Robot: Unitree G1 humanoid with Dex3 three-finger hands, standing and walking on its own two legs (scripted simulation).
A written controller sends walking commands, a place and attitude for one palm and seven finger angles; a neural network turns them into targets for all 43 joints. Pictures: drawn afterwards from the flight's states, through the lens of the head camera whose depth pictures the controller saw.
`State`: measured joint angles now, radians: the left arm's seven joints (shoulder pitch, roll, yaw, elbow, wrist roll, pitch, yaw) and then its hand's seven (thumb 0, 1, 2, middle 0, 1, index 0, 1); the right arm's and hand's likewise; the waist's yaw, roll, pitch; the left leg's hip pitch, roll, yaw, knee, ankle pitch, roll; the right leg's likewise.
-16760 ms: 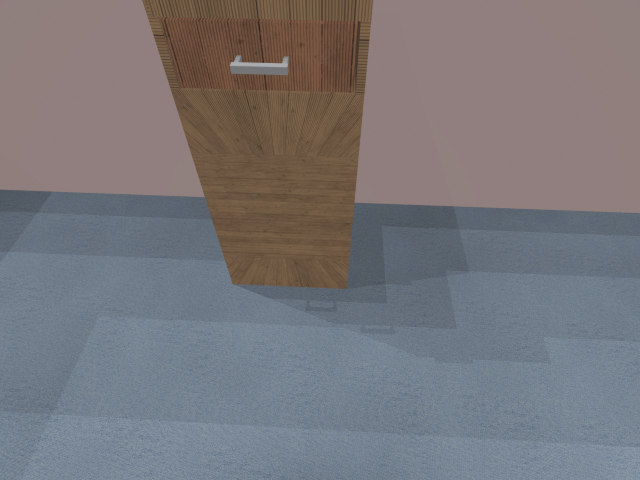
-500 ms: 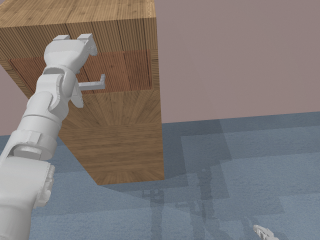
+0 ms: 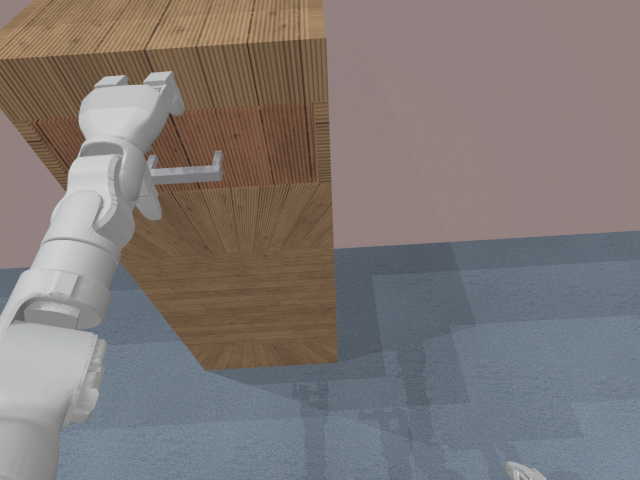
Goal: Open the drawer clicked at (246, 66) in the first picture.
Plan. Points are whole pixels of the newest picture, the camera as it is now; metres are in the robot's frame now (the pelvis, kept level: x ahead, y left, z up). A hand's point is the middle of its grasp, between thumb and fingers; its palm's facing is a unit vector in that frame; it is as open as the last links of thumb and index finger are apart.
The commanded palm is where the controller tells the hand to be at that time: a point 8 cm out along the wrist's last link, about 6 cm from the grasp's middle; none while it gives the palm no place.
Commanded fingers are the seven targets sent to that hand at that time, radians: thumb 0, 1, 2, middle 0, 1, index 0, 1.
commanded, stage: lift the fingers back up to retry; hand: left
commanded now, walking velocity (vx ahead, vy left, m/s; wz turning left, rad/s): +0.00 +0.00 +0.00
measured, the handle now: (183, 167) +0.52 +0.23 +0.10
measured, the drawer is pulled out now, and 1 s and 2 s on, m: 0.00 0.00 0.00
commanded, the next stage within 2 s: re-aim the fingers above the handle in 0.70 s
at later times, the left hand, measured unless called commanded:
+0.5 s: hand (149, 148) +0.46 +0.24 +0.18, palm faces +0.12 +0.04 -0.99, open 13.8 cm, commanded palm +0.44 +0.23 +0.22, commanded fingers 0.00 -0.50 0.30 -0.30 -1.20 -0.30 -1.20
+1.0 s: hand (144, 162) +0.45 +0.24 +0.16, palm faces +0.05 +0.04 -1.00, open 13.9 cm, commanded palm +0.43 +0.23 +0.22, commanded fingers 0.00 -0.50 0.30 -0.30 -1.20 -0.30 -1.20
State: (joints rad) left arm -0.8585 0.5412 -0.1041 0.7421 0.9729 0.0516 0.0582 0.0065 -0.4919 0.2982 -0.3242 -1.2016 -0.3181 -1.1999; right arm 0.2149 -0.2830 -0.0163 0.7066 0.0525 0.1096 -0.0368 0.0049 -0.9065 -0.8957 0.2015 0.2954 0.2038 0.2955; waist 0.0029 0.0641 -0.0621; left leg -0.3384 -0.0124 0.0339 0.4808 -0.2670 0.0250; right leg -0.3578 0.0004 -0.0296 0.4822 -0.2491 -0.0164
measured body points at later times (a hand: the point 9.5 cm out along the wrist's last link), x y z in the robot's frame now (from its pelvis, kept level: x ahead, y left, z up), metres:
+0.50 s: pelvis +0.00 +0.00 +0.00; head +0.04 -0.03 +0.45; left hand +0.45 +0.23 +0.23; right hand +0.11 -0.25 -0.14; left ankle -0.02 +0.10 -0.74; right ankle -0.01 -0.11 -0.74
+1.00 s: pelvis +0.00 +0.00 +0.00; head +0.04 -0.03 +0.45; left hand +0.44 +0.24 +0.22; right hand +0.11 -0.26 -0.14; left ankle -0.02 +0.10 -0.74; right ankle -0.01 -0.11 -0.74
